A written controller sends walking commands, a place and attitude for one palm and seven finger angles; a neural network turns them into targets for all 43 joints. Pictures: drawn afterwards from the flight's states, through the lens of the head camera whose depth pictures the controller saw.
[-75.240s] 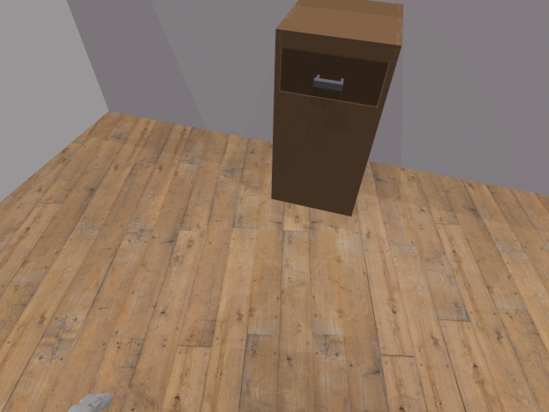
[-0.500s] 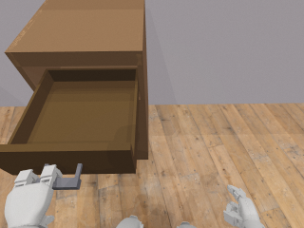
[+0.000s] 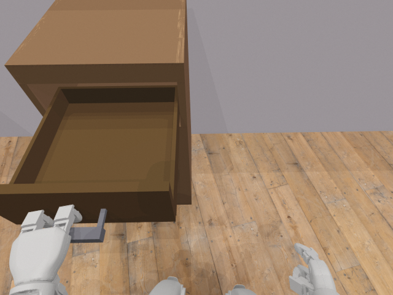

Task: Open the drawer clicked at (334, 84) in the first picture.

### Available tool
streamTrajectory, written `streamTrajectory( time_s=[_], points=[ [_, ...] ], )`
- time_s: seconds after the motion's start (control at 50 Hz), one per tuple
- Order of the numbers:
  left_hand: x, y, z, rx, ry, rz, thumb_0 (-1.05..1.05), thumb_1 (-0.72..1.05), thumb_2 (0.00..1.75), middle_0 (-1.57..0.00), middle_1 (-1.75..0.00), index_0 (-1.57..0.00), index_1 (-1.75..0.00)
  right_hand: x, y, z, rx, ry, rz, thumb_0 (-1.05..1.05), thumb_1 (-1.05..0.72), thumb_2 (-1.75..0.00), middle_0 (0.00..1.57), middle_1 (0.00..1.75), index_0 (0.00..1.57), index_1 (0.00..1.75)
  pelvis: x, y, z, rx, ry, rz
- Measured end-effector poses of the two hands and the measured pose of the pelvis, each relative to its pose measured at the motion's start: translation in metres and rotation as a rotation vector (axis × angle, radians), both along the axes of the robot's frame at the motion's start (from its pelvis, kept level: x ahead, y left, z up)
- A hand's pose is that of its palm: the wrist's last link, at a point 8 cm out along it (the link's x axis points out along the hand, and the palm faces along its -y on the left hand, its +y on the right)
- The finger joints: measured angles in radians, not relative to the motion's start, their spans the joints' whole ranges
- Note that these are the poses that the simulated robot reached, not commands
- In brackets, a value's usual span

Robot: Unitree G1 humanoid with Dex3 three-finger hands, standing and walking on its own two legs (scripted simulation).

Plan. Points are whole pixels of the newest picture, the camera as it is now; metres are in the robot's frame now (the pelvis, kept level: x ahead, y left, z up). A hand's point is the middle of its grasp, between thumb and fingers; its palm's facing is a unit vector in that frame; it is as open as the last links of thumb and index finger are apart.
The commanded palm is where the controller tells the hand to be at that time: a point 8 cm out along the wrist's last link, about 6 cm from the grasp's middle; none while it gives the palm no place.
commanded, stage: lift the hand off the handle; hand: left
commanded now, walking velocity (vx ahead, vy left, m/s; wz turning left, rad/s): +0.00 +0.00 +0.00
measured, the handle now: (78, 224) +0.24 +0.27 +0.00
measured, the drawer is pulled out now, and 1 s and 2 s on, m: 0.30 0.30 0.30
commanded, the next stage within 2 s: none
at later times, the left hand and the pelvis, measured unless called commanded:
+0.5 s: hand (47, 249) +0.19 +0.30 +0.01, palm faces -0.02 -0.04 -1.00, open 13.7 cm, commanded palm +0.17 +0.28 +0.07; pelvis +0.01 +0.01 +0.02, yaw +0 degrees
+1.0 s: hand (39, 243) +0.19 +0.29 +0.05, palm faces -0.02 -0.04 -1.00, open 13.8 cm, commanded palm +0.17 +0.28 +0.11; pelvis +0.02 +0.00 +0.04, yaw +0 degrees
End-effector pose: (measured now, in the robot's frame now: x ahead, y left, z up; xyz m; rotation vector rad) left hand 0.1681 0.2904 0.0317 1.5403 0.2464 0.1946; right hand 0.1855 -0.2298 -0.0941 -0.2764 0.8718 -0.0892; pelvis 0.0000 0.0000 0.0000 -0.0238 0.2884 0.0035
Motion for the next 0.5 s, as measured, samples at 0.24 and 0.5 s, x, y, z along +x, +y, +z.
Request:
streamTrajectory(
  time_s=[0.24, 0.5],
  points=[
    [0.0, 0.001, 0.02, 0.001, -0.02, 0.01, 0.0, -0.49, 0.3, -0.32, -1.2, -0.35, -1.21, 0.002, 0.003, 0.012, 0.011, -0.014, -0.008, 0.01, -0.9, -0.9, 0.2, 0.3, 0.21, 0.3, 0.004, 0.004, 0.01, 0.0, -0.029, -0.002],
    [0.001, 0.001, 0.038, -0.016, -0.006, 0.0, -0.01, -0.49, 0.3, -0.32, -1.2, -0.35, -1.21, 0.014, 0.007, 0.032, 0.015, -0.05, 0.013, 0.01, -0.9, -0.9, 0.2, 0.3, 0.21, 0.3, 0.011, 0.005, 0.023, 0.0, -0.066, 0.001]
  ],
)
